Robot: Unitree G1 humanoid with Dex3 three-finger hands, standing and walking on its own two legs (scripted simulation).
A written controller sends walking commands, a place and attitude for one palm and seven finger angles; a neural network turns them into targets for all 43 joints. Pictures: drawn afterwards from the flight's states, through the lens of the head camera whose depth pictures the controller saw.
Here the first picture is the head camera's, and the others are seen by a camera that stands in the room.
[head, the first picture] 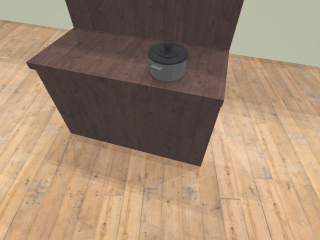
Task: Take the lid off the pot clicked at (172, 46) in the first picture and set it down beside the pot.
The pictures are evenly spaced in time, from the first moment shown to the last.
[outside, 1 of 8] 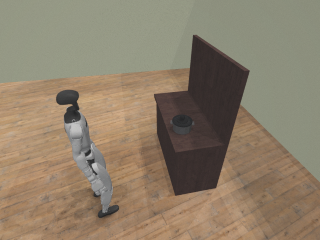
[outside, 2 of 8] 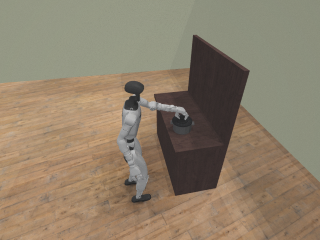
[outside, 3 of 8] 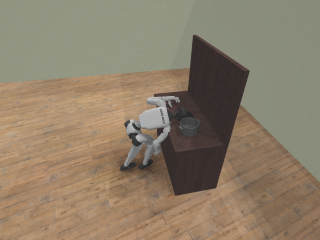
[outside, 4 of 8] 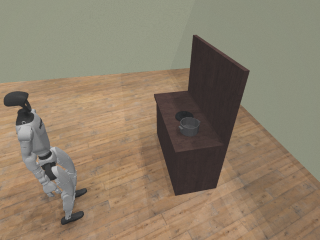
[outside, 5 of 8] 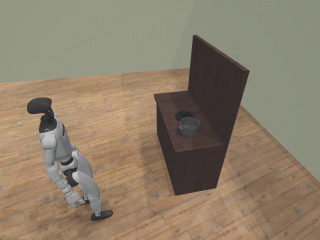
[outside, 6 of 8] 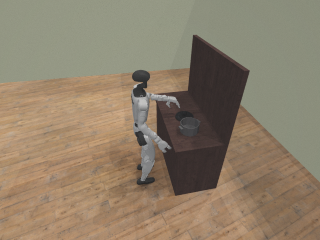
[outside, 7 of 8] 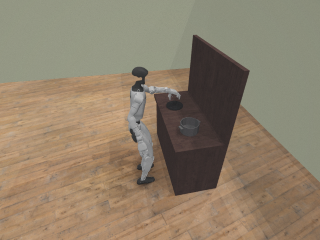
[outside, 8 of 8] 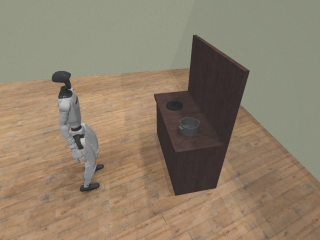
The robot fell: no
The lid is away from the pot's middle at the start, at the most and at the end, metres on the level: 0.00 0.47 0.46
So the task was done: no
